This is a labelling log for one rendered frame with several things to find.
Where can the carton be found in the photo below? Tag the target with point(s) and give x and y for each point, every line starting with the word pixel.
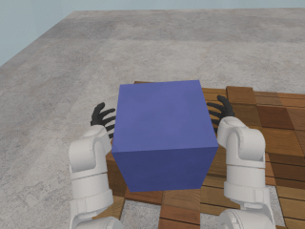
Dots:
pixel 163 137

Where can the right robot upper arm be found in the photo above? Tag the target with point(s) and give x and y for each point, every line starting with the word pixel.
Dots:
pixel 243 219

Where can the robot right forearm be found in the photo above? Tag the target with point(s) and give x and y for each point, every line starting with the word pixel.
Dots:
pixel 245 154

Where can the robot left forearm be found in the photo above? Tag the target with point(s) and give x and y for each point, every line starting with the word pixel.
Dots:
pixel 91 194

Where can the left robot upper arm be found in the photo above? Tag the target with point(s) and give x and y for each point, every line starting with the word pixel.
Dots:
pixel 102 223

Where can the robot right hand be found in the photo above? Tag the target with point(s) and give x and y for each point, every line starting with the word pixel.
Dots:
pixel 226 110

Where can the robot left hand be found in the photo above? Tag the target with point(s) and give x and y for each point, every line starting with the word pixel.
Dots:
pixel 97 117

